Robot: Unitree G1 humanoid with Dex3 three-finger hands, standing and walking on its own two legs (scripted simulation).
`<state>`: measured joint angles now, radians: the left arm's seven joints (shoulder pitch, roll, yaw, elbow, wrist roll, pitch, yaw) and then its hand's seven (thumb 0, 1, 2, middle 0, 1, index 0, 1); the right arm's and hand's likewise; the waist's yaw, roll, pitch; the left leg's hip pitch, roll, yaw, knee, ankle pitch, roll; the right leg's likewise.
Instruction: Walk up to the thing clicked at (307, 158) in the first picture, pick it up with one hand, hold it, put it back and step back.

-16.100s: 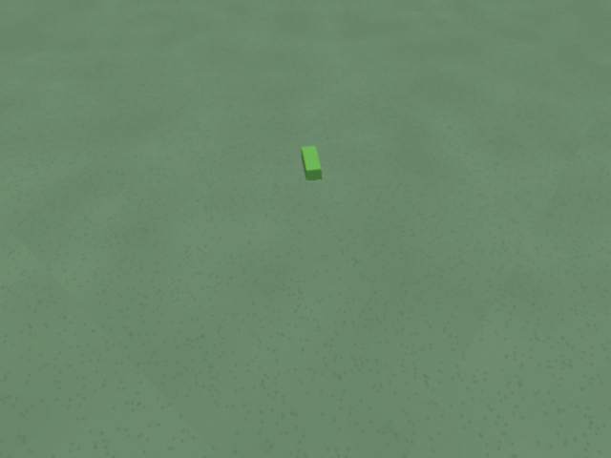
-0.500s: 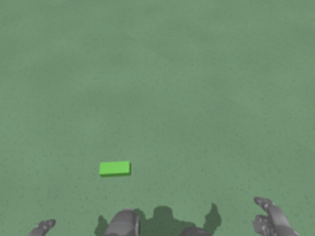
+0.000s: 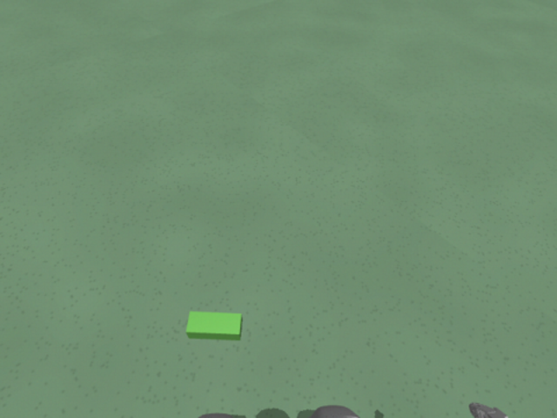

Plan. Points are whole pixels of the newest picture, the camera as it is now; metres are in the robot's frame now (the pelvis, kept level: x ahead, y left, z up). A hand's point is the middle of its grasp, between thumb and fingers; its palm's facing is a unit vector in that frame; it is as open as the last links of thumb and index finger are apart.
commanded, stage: walk up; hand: left
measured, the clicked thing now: (215, 325) +0.49 +0.20 -0.73
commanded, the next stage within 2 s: none
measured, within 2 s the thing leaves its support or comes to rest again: neither
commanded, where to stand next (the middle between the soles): +0.04 -0.02 m, yaw -1 degrees
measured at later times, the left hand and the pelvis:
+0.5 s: hand out of the picture +0.07 +0.22 -0.14, palm faces -0.05 -0.91 -0.41, open 7.4 cm; pelvis -0.04 -0.03 -0.01, yaw -1 degrees
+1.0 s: hand out of the picture +0.06 +0.24 -0.15, palm faces -0.03 -0.90 -0.43, open 7.4 cm; pelvis -0.01 -0.04 -0.01, yaw +0 degrees
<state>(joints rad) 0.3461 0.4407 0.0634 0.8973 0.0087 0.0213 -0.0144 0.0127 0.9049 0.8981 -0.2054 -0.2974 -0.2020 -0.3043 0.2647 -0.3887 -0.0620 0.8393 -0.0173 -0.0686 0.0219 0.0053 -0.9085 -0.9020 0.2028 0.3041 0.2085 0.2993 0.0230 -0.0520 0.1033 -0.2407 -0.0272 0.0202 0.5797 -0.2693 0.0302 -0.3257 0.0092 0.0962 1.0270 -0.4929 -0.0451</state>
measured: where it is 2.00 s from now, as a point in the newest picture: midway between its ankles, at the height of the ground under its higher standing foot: outside the picture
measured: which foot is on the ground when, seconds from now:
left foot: down 0.00-0.32, up 0.34-0.60, down 0.62-0.96, up 0.98-1.00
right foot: up 0.00-0.30, down 0.32-0.64, up 0.66-0.92, down 0.94-1.00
